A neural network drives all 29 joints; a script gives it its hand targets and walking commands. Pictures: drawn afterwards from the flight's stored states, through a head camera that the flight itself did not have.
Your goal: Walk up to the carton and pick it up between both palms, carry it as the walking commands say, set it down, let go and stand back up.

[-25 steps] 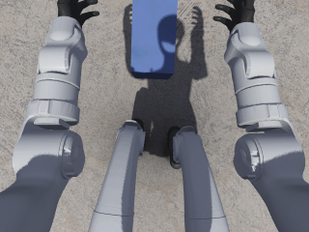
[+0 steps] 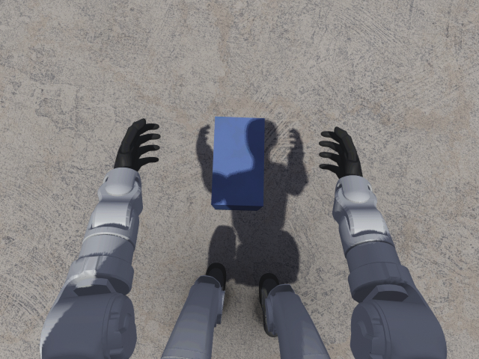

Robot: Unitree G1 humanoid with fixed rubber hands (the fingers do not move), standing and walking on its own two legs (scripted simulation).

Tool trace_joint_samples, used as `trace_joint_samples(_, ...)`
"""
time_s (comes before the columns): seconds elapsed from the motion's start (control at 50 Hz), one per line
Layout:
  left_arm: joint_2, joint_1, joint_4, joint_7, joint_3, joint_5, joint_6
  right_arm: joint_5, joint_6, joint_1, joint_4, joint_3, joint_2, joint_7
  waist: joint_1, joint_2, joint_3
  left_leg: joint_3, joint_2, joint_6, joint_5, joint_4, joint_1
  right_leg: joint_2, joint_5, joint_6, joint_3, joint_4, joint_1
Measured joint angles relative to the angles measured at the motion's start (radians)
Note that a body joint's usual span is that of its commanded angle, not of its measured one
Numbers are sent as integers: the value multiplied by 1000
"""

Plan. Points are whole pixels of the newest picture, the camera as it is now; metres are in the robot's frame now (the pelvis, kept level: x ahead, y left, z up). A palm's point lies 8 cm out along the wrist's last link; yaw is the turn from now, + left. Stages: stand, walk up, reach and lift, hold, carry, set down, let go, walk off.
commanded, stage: let go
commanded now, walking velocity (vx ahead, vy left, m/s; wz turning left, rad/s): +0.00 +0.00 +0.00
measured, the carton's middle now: (237, 167) +0.51 +0.03 -0.60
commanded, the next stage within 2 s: stand in 1.04 s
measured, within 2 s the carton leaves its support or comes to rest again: neither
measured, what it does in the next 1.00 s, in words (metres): rises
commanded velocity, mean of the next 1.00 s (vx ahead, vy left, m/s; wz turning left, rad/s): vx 0.00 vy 0.00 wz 0.00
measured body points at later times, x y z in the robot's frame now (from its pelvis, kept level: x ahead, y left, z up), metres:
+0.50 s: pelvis +0.05 -0.03 +0.06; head +0.19 -0.03 +0.49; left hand +0.25 +0.19 -0.03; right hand +0.24 -0.25 -0.04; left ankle +0.05 +0.09 -0.67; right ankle +0.02 -0.11 -0.67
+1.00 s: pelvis +0.03 -0.02 +0.06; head +0.04 -0.02 +0.51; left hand +0.19 +0.22 -0.02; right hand +0.20 -0.23 -0.03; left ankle +0.05 +0.09 -0.67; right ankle +0.02 -0.11 -0.67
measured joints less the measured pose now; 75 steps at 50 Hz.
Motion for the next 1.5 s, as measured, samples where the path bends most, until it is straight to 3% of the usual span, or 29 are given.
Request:
trace_joint_samples(0.16, -13, 312, -70, -23, -51, -37, -52, 7, -59, 282, -90, 62, -12, 46, 8, 28, -57, 18, -4, 14, 14, -163, 204, -16, 14, 2, 32, -152, 194)
trace_joint_samples(0.32, -47, 558, -186, -46, -110, -99, -131, 31, -126, 513, -158, 119, -48, 60, 2, 56, -84, 15, -1, 2, 87, -354, 358, -30, 83, -5, 24, -304, 325)
trace_joint_samples(0.44, -39, 818, -316, -77, -159, -79, -169, 55, -148, 805, -311, 157, -31, 76, -16, 24, -114, 23, 15, -12, 128, -473, 473, -22, 116, -26, 40, -394, 420)
trace_joint_samples(0.5, -12, 904, -350, -90, -155, -89, -164, 91, -157, 897, -327, 178, -62, 93, -33, -10, -92, 18, 18, -22, 139, -507, 576, -21, 110, -31, 35, -405, 514)
trace_joint_samples(0.56, 6, 931, -359, -93, -153, -105, -153, 118, -151, 922, -327, 201, -118, 115, -26, -20, -50, 11, 29, -32, 128, -497, 672, -9, 111, -52, 28, -421, 622)
trace_joint_samples(0.66, 71, 948, -341, -101, -201, -134, -88, 147, -103, 909, -332, 209, -156, 157, -45, -22, 10, -20, 29, -38, 99, -466, 851, -7, 84, -62, -3, -412, 820)
trace_joint_samples(0.82, 75, 992, -334, -121, -200, -116, 49, 203, 9, 943, -264, 232, -125, 180, -43, -20, 51, -38, 17, -33, 31, -406, 1073, -16, 21, -66, -24, -381, 1061)
trace_joint_samples(0.98, 51, 966, -332, -122, -209, -96, 121, 155, 75, 944, -286, 240, -106, 183, -26, 4, 155, -9, 5, -11, 1, -368, 1121, -27, -2, -43, 1, -343, 1105)
trace_joint_samples(1.1, 68, 938, -380, -78, -224, -100, 133, 144, 29, 907, -296, 217, -135, 166, -31, 11, 175, 11, -5, 6, 1, -362, 1063, -38, 0, -24, 19, -338, 1044)
trace_joint_samples(1.16, 83, 908, -278, -45, -222, -146, 60, 149, -41, 902, -194, 207, -164, 138, -25, 17, 110, 14, -2, 17, -15, -338, 1005, -34, -1, -15, 22, -342, 999)
trace_joint_samples(1.26, 118, 919, -157, -15, -192, -145, -35, 149, -101, 926, -69, 201, -192, 108, -33, 6, 3, 12, -3, 28, -59, -303, 984, -34, -29, -10, 19, -340, 993)
trace_joint_samples(1.5, 117, 982, -29, 12, -189, -124, -104, 141, -154, 960, 20, 199, -193, 89, -44, 6, -86, 25, -23, 51, -86, -303, 1005, -54, -59, 8, 32, -338, 1012)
